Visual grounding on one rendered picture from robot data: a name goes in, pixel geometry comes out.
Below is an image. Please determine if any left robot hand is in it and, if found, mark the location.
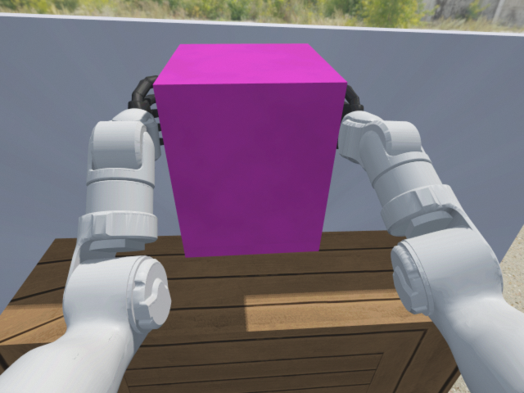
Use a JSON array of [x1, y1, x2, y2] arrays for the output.
[[128, 75, 164, 145]]

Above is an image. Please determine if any carton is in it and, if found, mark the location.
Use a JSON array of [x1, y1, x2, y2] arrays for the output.
[[153, 43, 347, 258]]

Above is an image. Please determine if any right robot hand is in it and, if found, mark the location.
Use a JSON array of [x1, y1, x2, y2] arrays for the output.
[[337, 85, 364, 149]]

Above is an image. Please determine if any left robot upper arm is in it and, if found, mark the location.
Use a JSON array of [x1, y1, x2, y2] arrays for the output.
[[0, 255, 171, 393]]

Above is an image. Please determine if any right robot upper arm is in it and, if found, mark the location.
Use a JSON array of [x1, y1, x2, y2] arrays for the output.
[[391, 225, 524, 393]]

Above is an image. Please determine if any right robot forearm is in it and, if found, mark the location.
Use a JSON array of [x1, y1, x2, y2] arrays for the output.
[[338, 111, 504, 292]]

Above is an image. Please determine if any left robot forearm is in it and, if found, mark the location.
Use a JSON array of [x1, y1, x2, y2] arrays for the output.
[[62, 108, 161, 323]]

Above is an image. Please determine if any pedestal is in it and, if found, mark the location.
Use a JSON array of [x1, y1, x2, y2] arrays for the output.
[[0, 230, 461, 393]]

